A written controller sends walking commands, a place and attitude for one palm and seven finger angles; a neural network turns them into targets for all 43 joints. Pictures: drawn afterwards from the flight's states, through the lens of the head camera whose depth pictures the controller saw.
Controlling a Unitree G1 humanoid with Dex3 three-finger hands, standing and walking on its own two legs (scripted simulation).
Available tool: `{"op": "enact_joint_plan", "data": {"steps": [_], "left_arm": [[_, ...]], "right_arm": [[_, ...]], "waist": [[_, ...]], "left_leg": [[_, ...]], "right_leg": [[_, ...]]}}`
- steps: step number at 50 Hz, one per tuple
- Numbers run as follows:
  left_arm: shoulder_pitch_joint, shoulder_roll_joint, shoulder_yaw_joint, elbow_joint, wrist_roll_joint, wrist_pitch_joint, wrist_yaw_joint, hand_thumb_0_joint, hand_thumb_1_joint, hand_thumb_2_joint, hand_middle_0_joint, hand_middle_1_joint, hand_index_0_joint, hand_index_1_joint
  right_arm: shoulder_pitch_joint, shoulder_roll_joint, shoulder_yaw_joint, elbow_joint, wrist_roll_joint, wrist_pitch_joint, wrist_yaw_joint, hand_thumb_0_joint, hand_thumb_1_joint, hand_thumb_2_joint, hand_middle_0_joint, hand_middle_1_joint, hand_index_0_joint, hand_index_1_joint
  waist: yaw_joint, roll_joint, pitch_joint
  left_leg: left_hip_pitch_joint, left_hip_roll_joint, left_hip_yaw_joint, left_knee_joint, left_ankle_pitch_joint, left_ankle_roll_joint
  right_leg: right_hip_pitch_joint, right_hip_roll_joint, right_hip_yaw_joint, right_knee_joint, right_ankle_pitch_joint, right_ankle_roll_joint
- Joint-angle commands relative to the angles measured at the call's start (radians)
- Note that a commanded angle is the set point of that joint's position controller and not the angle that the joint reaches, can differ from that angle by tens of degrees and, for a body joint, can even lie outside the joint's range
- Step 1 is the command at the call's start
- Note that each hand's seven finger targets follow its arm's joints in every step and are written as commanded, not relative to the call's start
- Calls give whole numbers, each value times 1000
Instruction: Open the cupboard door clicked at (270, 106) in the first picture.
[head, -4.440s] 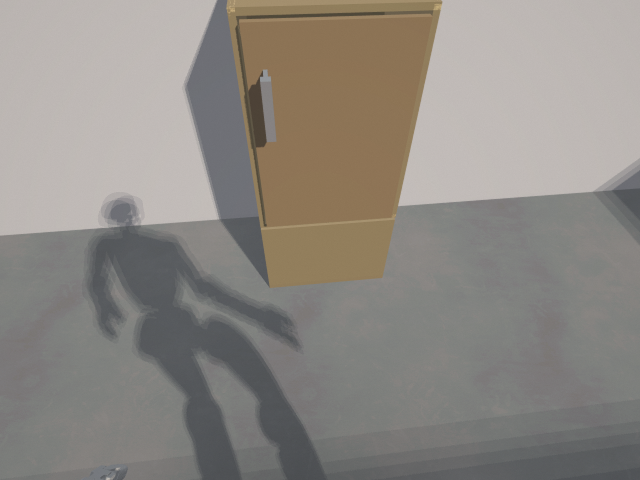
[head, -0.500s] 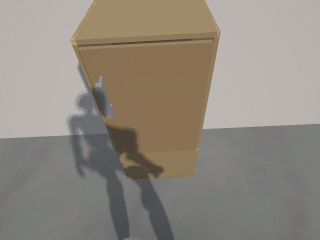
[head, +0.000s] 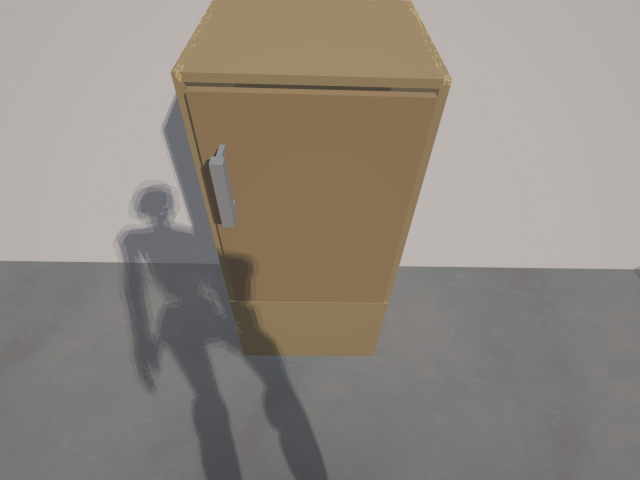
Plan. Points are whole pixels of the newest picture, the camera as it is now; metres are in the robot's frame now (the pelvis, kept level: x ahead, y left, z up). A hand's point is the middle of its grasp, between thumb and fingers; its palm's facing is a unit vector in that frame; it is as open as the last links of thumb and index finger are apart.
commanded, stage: come to a stop and stand still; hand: left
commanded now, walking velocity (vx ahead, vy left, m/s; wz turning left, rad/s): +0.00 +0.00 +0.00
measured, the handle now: (225, 186) +0.59 +0.22 +0.01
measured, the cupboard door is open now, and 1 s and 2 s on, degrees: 0 0 0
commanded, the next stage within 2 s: look again from close up in 0.28 s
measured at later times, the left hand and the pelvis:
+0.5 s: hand out of the picture +0.00 +0.17 -0.18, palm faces +0.01 -0.98 -0.18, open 7.4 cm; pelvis +0.01 +0.01 -0.01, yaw +0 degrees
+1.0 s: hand out of the picture +0.06 +0.17 -0.17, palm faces +0.02 -0.97 -0.24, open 7.3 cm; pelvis +0.04 -0.01 -0.01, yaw +0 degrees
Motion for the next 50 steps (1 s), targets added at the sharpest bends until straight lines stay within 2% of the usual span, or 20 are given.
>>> {"op": "enact_joint_plan", "data": {"steps": [1, 10, 18, 19, 20, 21, 22, 23, 25, 27, 29, 32, 33, 39, 44, 46, 49, 50], "left_arm": [[43, 75, 16, -32, 2, -23, 9, 0, 900, 900, -200, -300, -200, -300], [73, 51, 7, -13, 2, -33, 15, 0, 900, 900, -200, -300, -200, -300], [69, 53, 6, -15, 3, -36, 18, 0, 900, 900, -200, -300, -200, -300], [123, 87, -5, 5, 12, -55, 57, 0, 900, 900, -200, -300, -200, -300], [95, 121, 3, -36, 6, -59, 48, 0, 900, 900, -200, -300, -200, -300], [63, 118, -2, -50, 5, -58, 37, 0, 900, 900, -200, -300, -200, -300], [54, 101, -4, -63, 8, -54, 30, 0, 900, 900, -200, -300, -200, -300], [41, 98, -5, -64, 9, -50, 24, 0, 900, 900, -200, -300, -200, -300], [37, 75, -9, -66, 6, -49, 17, 0, 900, 900, -200, -300, -200, -300], [33, 76, -10, -67, 3, -48, 15, 0, 900, 900, -200, -300, -200, -300], [24, 80, -8, -67, 2, -49, 13, 0, 900, 900, -200, -300, -200, -300], [22, 90, -5, -68, -2, -51, 14, 0, 900, 900, -200, -300, -200, -300], [14, 94, -3, -67, -1, -51, 13, 0, 900, 900, -200, -300, -200, -300], [-2, 107, 2, -70, -2, -53, 15, 0, 900, 900, -200, -300, -200, -300], [-10, 116, 8, -68, -3, -55, 16, 0, 900, 900, -200, -300, -200, -300], [-10, 119, 9, -67, -3, -54, 16, 0, 900, 900, -200, -300, -200, -300], [-15, 122, 9, -66, -1, -54, 16, 0, 900, 900, -200, -300, -200, -300], [117, 151, 18, -22, 0, -63, 58, 0, 900, 900, -200, -300, -200, -300]], "right_arm": [[64, -97, -13, -20, 1, -22, -5, 0, -900, -900, 200, 300, 200, 300], [76, -84, -7, -9, 7, -37, -11, 0, -900, -900, 200, 300, 200, 300], [80, -83, -7, -4, 7, -39, -11, 0, -900, -900, 200, 300, 200, 300], [-41, -128, -4, -78, 13, -53, 7, 0, -900, -900, 200, 300, 200, 300], [28, -77, -3, -101, 4, -43, 7, 0, -900, -900, 200, 300, 200, 300], [63, -78, 1, -98, 2, -47, 9, 0, -900, -900, 200, 300, 200, 300], [81, -82, 2, -107, 0, -51, 9, 0, -900, -900, 200, 300, 200, 300], [84, -84, 3, -113, -2, -53, 8, 0, -900, -900, 200, 300, 200, 300], [79, -101, 4, -125, 1, -53, 5, 0, -900, -900, 200, 300, 200, 300], [82, -112, 7, -125, 3, -54, 4, 0, -900, -900, 200, 300, 200, 300], [84, -117, 9, -121, 1, -57, 3, 0, -900, -900, 200, 300, 200, 300], [84, -122, 11, -108, 1, -56, 1, 0, -900, -900, 200, 300, 200, 300], [85, -120, 12, -101, 1, -57, 1, 0, -900, -900, 200, 300, 200, 300], [73, -126, 12, -76, 0, -56, 0, 0, -900, -900, 200, 300, 200, 300], [57, -125, 9, -56, -1, -56, -3, 0, -900, -900, 200, 300, 200, 300], [51, -126, 9, -51, 0, -55, -5, 0, -900, -900, 200, 300, 200, 300], [49, -126, 7, -47, 0, -51, -5, 0, -900, -900, 200, 300, 200, 300], [-69, -168, -15, -107, 15, -51, 6, 0, -900, -900, 200, 300, 200, 300]], "waist": [[-4, 1, 81], [-4, 25, 64], [-4, 3, 79], [27, 65, 108], [-20, 109, 0], [-29, 118, -4], [-29, 130, 8], [-23, 127, 24], [-19, 53, 55], [-18, 14, 74], [-16, 23, 84], [-17, -19, 73], [-17, 7, 74], [-16, -16, 45], [-12, 28, 16], [-11, 27, 15], [-12, -1, 14], [49, -219, 28]], "left_leg": [[-141, 84, -89, -118, -104, 28], [-111, 99, -91, -115, -3, 27], [-102, 96, -81, -104, 24, 25], [-170, 107, -22, 66, 92, -5], [-141, 45, -53, 46, -68, -4], [-131, 59, -69, 17, -64, 6], [-144, 75, -89, -1, -32, 18], [-169, 90, -103, -19, -44, 30], [-189, 99, -124, -49, -29, 42], [-182, 95, -120, -58, 1, 43], [-165, 92, -112, -61, 49, 43], [-132, 82, -97, -49, 82, 38], [-127, 82, -92, -54, 100, 37], [-92, 82, -82, -50, 147, 30], [-62, 84, -72, -43, 198, 23], [-57, 86, -68, -40, 206, 21], [-52, 86, -65, -37, 183, 19], [-160, 102, -9, 196, 120, -4]], "right_leg": [[9, -89, 133, -99, -152, 9], [36, -90, 113, -59, -13, 4], [35, -93, 113, -60, -5, 2], [17, -136, 119, 16, 217, -7], [33, -156, 178, 5, 7, -34], [-16, -132, 160, 19, -170, -45], [-28, -104, 133, 38, -174, -39], [-20, -89, 109, 53, -163, -32], [-3, -77, 100, 57, -109, -27], [8, -80, 102, 52, -70, -26], [13, -83, 102, 55, -32, -26], [27, -93, 112, 45, 14, -27], [35, -95, 107, 49, 31, -29], [68, -103, 107, 56, 117, -28], [93, -107, 106, 64, 187, -32], [99, -111, 108, 62, 211, -33], [100, -114, 108, 53, 213, -33], [131, -166, 164, 53, 670, 15]]}}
